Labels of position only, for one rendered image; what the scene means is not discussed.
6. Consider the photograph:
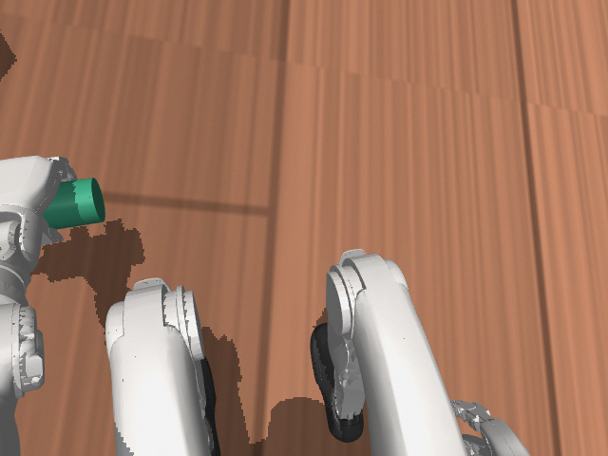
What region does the bottle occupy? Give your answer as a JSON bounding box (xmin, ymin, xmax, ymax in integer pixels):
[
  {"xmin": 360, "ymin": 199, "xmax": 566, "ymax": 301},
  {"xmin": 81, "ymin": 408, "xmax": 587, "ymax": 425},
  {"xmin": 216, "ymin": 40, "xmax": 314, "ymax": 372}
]
[{"xmin": 43, "ymin": 178, "xmax": 105, "ymax": 229}]

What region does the left robot foot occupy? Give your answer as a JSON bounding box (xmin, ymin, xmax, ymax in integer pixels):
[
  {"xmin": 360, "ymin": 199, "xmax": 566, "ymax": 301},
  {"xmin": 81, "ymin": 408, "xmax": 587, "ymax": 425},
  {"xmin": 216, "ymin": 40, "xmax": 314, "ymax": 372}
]
[{"xmin": 200, "ymin": 355, "xmax": 220, "ymax": 456}]

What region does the right robot foot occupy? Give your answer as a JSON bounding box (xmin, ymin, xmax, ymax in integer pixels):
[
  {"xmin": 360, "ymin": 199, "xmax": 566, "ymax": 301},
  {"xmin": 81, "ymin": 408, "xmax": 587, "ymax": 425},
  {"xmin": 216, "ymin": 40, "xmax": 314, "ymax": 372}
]
[{"xmin": 310, "ymin": 323, "xmax": 364, "ymax": 443}]

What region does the left robot arm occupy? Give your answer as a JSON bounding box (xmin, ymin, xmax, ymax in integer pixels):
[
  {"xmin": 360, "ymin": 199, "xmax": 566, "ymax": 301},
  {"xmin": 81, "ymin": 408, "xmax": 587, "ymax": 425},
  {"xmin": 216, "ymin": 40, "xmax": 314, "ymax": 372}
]
[{"xmin": 0, "ymin": 205, "xmax": 45, "ymax": 456}]

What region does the right robot hand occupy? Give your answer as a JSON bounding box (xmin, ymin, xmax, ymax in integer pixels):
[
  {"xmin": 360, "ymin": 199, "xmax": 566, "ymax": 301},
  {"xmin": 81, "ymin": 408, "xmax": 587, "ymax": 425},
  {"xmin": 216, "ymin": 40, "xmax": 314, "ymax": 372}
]
[{"xmin": 450, "ymin": 400, "xmax": 530, "ymax": 456}]

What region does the left robot hand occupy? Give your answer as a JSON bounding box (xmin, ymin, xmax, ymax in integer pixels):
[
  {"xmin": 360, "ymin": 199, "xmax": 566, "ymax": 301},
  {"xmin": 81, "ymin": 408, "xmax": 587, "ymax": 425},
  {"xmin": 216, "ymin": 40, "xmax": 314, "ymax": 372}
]
[{"xmin": 0, "ymin": 156, "xmax": 78, "ymax": 246}]

